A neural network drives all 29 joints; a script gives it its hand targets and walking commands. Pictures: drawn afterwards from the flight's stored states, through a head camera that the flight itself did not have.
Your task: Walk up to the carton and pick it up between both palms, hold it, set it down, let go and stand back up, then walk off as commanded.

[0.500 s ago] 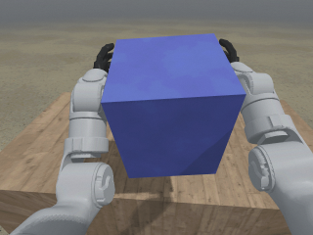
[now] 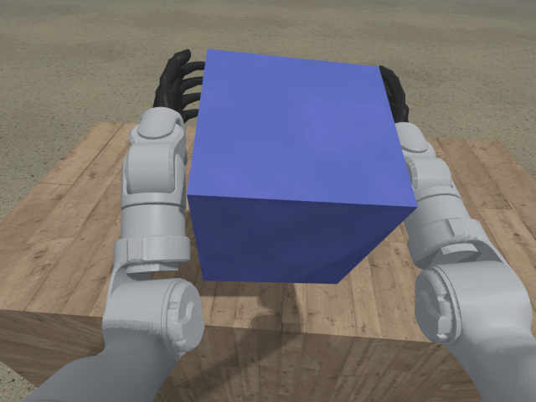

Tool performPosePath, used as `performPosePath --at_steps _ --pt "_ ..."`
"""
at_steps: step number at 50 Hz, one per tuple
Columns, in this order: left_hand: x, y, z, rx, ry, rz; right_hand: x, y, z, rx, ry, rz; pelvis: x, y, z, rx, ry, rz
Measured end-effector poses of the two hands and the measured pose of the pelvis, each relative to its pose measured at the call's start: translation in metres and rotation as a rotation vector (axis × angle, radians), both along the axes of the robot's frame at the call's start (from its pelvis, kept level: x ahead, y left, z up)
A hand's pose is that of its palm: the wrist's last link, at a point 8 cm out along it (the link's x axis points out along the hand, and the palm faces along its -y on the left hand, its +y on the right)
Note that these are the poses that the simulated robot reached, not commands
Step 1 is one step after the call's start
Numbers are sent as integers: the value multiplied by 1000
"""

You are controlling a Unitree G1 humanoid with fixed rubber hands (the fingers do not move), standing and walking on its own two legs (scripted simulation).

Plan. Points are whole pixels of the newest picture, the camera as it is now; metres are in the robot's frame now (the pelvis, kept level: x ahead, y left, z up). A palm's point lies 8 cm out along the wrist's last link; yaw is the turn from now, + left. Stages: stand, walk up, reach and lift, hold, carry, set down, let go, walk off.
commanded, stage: set down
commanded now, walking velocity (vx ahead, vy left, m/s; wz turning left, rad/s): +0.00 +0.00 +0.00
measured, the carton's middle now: (282, 184) +0.35 +0.01 +0.19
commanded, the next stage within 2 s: none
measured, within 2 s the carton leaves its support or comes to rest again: neither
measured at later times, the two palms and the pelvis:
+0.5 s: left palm (178, 135) +0.40 +0.15 +0.24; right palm (384, 139) +0.42 -0.14 +0.23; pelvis +0.00 +0.00 +0.00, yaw +0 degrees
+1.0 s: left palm (184, 149) +0.41 +0.15 +0.22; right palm (381, 150) +0.43 -0.15 +0.20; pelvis +0.01 +0.00 +0.00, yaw +0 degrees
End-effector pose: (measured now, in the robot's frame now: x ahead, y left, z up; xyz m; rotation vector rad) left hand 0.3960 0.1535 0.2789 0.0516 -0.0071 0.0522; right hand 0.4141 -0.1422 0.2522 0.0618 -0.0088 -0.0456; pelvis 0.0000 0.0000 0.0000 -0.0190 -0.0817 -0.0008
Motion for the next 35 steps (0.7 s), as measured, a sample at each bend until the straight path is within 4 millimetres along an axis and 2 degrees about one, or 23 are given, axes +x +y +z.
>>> performPosePath --at_steps 4,11,24,35 --pt "-2 2 0 -7 -29 16 1 3 4 -5 -31 12 2 1 0 -1 2 0" --pt "-5 4 -11 -12 0 29 -1 5 0 -33 -9 20 0 1 0 -1 -1 1" --pt "6 -1 -37 -16 90 32 7 -1 -26 -90 60 39 4 0 0 -1 3 1" --pt "13 -4 -44 -22 93 43 14 -4 -32 -79 65 50 10 1 0 -1 11 1"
